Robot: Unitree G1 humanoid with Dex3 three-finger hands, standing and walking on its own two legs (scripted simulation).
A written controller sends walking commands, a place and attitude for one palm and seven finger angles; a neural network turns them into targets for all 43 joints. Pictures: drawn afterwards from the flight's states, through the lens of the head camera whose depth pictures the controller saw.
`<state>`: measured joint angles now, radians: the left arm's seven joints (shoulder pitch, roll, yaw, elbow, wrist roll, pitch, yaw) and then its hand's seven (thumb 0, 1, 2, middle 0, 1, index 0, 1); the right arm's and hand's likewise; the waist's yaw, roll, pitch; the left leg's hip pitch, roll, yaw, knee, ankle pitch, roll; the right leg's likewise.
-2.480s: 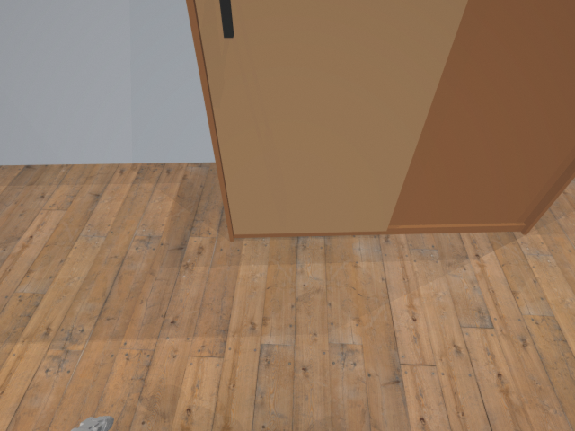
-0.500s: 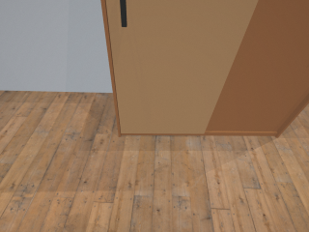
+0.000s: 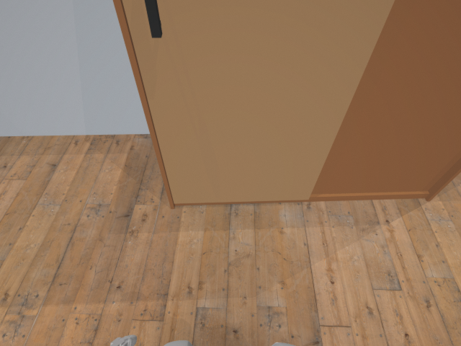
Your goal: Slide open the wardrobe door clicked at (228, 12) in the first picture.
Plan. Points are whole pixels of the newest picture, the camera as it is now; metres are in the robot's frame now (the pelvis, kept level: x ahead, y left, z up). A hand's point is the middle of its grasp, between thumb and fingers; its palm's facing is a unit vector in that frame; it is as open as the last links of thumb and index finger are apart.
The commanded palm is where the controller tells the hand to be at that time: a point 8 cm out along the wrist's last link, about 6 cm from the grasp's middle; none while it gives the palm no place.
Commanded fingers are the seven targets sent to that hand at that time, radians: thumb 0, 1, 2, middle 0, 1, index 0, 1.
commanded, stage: take the last steps up to it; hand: left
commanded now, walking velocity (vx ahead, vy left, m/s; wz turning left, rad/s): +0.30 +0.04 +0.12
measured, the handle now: out of the picture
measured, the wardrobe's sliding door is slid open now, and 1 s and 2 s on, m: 0.00 0.00 0.00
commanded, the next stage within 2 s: come to a stop and stand still in 0.74 s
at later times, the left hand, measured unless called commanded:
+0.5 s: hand (136, 332) +0.18 +0.19 -0.16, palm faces +0.04 -0.99 -0.17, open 7.4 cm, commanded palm none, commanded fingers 0.00 0.90 0.90 -0.20 -0.30 -0.20 -0.30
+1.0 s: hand (160, 279) +0.28 +0.16 -0.18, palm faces +0.15 -0.98 -0.12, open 7.3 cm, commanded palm none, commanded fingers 0.00 0.90 0.90 -0.20 -0.30 -0.20 -0.30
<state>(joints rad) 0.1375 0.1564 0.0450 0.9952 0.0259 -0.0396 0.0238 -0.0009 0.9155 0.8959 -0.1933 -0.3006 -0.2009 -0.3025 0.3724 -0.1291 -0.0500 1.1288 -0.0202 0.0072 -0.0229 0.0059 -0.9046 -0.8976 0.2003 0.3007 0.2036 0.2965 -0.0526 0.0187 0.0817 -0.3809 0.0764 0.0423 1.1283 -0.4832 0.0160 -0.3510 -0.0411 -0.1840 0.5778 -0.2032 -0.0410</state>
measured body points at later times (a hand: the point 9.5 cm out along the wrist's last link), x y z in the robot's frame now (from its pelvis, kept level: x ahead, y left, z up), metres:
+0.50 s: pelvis +0.15 +0.01 +0.02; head +0.18 +0.01 +0.46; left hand +0.17 +0.24 -0.14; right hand +0.08 -0.19 -0.14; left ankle +0.05 +0.11 -0.72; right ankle +0.25 -0.12 -0.69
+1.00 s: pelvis +0.31 +0.01 +0.01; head +0.31 +0.04 +0.46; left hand +0.28 +0.22 -0.17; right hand +0.40 -0.21 -0.13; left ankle +0.35 +0.12 -0.72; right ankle +0.28 -0.11 -0.72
